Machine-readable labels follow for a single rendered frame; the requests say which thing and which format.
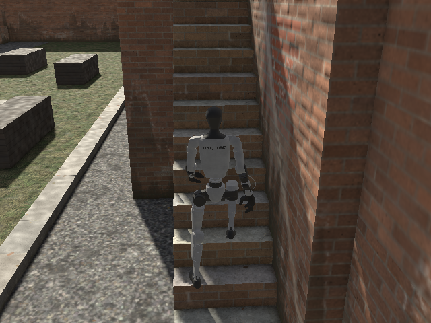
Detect robot left forearm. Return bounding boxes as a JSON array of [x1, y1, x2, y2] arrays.
[[185, 163, 195, 178]]

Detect robot right upper arm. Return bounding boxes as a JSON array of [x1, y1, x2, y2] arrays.
[[228, 135, 246, 174]]

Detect humanoid robot head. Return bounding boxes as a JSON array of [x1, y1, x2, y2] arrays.
[[203, 106, 226, 139]]

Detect robot right forearm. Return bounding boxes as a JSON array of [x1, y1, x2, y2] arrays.
[[238, 164, 253, 196]]

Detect robot left upper arm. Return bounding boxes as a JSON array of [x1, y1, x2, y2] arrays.
[[187, 136, 201, 172]]

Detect humanoid robot torso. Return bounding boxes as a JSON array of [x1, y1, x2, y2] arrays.
[[199, 133, 230, 202]]

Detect left robot hand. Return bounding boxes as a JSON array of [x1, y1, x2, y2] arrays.
[[189, 172, 204, 183]]

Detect right robot hand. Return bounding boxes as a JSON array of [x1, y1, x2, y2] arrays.
[[239, 194, 255, 213]]

